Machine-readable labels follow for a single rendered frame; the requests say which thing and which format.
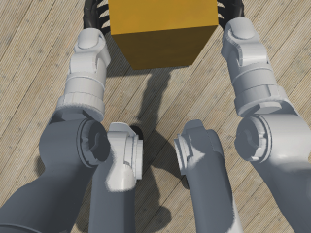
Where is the right robot thigh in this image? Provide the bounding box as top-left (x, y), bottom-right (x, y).
top-left (173, 126), bottom-right (244, 233)

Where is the carton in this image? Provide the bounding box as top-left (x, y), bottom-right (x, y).
top-left (108, 0), bottom-right (219, 70)

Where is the robot right shin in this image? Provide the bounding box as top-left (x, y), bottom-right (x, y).
top-left (181, 119), bottom-right (225, 160)

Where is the robot left forearm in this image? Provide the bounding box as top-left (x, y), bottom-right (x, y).
top-left (39, 27), bottom-right (111, 154)

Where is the robot right forearm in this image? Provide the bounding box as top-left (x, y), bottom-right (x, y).
top-left (221, 17), bottom-right (311, 132)

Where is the robot right upper arm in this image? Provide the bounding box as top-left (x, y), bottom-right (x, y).
top-left (234, 114), bottom-right (311, 233)

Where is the robot left hand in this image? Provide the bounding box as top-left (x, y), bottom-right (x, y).
top-left (83, 0), bottom-right (111, 37)

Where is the robot right hand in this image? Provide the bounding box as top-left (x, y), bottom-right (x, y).
top-left (217, 0), bottom-right (245, 31)

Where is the robot left upper arm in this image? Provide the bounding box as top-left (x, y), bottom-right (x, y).
top-left (0, 117), bottom-right (111, 233)

